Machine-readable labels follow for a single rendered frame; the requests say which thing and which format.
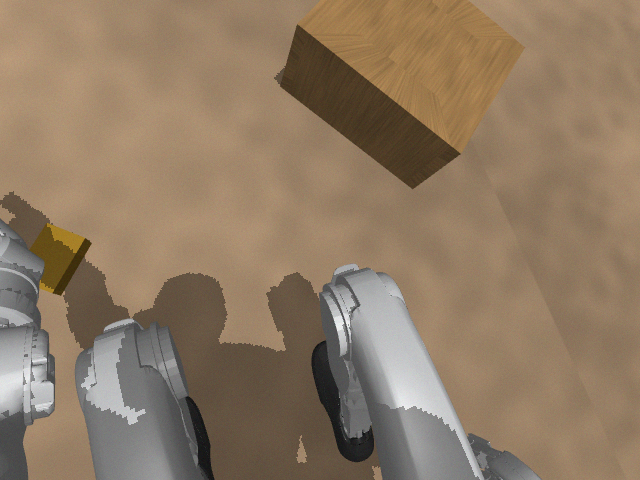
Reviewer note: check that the left robot foot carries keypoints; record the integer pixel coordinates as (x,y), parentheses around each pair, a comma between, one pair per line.
(204,461)

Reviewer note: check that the right robot foot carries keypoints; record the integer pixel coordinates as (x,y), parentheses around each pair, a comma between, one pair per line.
(353,449)

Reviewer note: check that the right robot hand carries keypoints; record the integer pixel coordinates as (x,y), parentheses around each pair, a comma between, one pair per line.
(499,465)

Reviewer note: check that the left robot arm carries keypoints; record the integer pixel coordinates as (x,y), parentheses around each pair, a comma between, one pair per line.
(27,370)

